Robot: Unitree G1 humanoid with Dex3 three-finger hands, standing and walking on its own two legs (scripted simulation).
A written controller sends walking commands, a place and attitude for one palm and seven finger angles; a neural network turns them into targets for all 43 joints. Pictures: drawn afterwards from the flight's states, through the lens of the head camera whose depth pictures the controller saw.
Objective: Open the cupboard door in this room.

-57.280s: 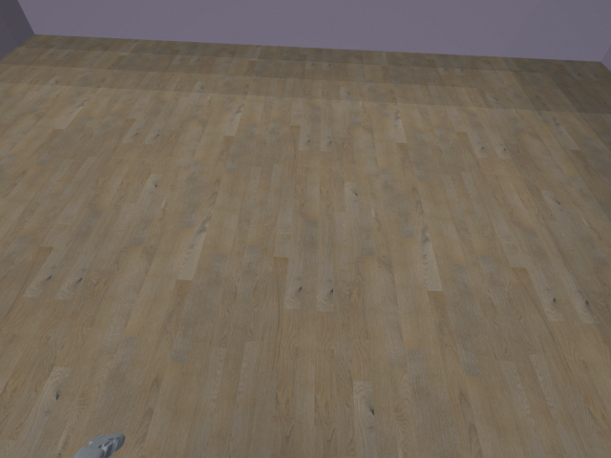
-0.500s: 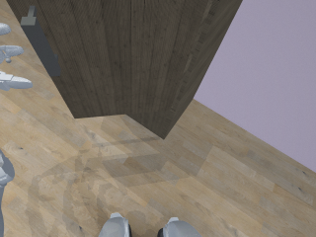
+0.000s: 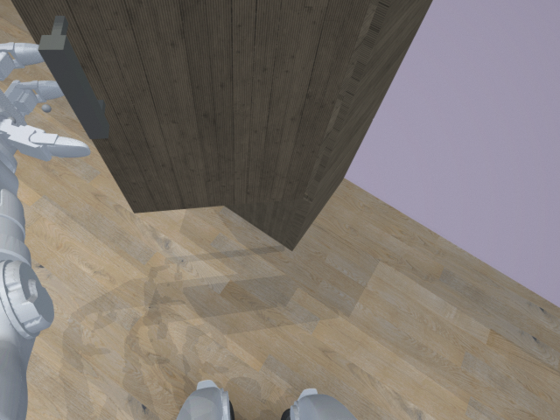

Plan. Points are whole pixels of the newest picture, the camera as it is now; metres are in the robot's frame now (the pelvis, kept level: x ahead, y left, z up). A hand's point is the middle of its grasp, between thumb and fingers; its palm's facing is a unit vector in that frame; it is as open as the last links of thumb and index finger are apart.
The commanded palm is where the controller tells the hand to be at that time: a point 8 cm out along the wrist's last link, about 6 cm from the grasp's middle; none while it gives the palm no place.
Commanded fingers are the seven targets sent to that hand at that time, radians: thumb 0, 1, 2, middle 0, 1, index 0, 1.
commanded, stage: slide the fingers in behind the handle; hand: left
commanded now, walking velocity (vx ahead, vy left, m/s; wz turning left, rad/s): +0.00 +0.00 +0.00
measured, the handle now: (81, 82) +0.55 +0.24 +0.10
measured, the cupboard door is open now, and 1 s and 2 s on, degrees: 43 43 43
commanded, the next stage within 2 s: close the thumb around the handle in 1.06 s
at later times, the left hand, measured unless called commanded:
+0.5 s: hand (82, 108) +0.50 +0.22 +0.11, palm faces +0.10 -0.99 +0.01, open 14.0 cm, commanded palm +0.48 +0.27 +0.10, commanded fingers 0.00 -0.50 0.30 -0.30 -1.20 -0.30 -1.20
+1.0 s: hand (83, 110) +0.50 +0.22 +0.10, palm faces +0.12 -0.99 +0.01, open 14.0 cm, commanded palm +0.48 +0.27 +0.10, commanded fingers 0.00 -0.50 0.30 -0.30 -1.20 -0.30 -1.20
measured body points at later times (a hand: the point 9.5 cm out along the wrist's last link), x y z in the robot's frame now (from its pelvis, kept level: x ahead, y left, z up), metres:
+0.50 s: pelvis +0.00 -0.01 +0.00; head +0.11 +0.01 +0.44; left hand +0.49 +0.28 +0.11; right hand +0.00 -0.28 -0.11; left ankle +0.02 +0.08 -0.69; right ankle -0.03 -0.12 -0.69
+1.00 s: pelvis +0.00 -0.01 +0.00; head +0.11 +0.01 +0.44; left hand +0.49 +0.28 +0.11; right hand -0.01 -0.28 -0.11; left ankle +0.02 +0.08 -0.69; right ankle -0.03 -0.12 -0.69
